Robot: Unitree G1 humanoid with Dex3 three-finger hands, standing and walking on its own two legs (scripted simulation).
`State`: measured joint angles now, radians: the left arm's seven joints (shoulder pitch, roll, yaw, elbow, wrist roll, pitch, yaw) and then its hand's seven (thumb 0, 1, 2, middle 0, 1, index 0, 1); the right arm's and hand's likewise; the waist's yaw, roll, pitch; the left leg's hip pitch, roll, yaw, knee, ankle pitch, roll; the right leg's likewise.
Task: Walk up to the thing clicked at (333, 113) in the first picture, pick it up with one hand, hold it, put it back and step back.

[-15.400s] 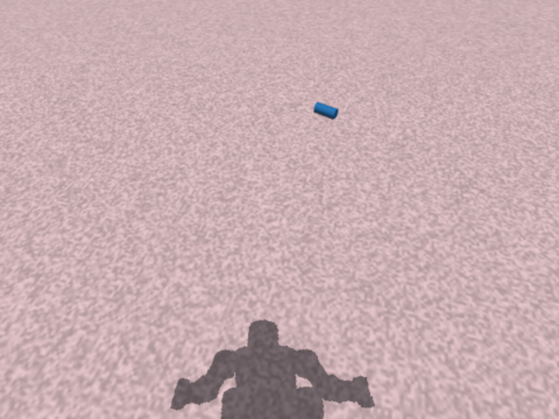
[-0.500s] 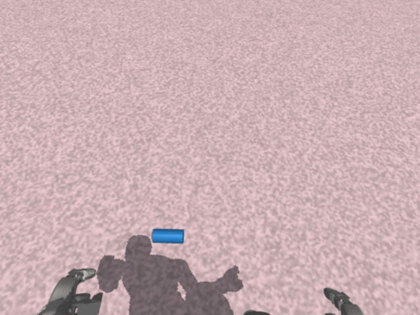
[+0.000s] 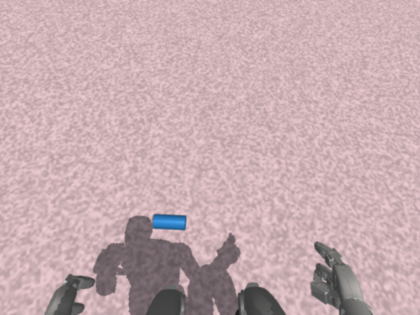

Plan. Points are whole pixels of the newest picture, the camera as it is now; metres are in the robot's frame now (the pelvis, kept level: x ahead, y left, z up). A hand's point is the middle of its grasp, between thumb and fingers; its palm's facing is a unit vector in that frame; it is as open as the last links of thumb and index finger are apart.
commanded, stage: rise first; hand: left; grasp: from above
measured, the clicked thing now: (169, 222) +0.48 +0.16 -0.67
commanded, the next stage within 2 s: none
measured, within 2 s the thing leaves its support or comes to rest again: neither
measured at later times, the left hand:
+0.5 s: hand (114, 284) +0.21 +0.25 -0.28, palm faces -0.43 -0.59 -0.68, open 14.1 cm
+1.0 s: hand (134, 246) +0.33 +0.25 -0.43, palm faces -0.50 -0.14 -0.86, open 14.0 cm
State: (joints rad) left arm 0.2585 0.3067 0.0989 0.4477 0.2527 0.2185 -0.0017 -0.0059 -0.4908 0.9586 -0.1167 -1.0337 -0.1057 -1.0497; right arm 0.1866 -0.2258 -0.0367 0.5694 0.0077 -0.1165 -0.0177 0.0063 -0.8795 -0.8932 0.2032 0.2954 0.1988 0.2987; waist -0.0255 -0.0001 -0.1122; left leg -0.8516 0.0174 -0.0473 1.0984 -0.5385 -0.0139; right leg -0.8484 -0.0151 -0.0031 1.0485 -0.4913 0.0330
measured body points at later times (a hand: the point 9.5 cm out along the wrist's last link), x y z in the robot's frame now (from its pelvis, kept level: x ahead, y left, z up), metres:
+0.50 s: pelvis -0.04 -0.01 -0.14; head +0.12 +0.00 +0.28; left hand +0.23 +0.27 -0.24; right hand +0.16 -0.27 -0.24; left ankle -0.01 +0.12 -0.66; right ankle +0.01 -0.14 -0.66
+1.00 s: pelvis -0.10 -0.01 -0.29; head +0.11 +0.02 +0.10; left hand +0.35 +0.25 -0.38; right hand -0.03 -0.29 -0.41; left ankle -0.01 +0.12 -0.66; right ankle +0.01 -0.14 -0.66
